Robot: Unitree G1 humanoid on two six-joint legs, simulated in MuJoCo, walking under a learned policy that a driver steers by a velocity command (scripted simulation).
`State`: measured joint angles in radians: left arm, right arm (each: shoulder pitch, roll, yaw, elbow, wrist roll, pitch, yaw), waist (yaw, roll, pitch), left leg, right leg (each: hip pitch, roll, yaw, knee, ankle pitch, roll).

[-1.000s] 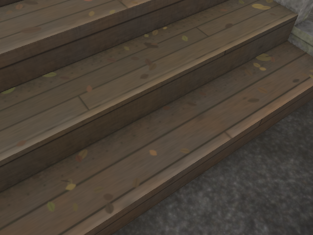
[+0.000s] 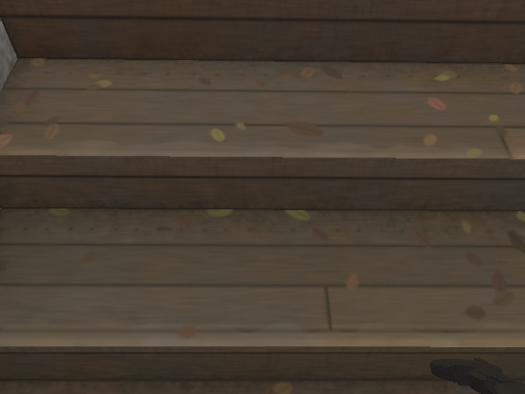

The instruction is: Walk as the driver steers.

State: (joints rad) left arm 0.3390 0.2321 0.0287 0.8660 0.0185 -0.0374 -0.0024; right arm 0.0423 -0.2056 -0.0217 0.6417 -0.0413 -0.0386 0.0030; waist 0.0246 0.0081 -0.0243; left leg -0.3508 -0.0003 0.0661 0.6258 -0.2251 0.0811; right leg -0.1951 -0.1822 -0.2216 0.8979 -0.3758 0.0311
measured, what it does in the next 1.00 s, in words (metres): climbs: right foot 0.17 m higher, then left foot 0.17 m higher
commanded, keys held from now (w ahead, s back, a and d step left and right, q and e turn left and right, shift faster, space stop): w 0.46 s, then w+e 0.54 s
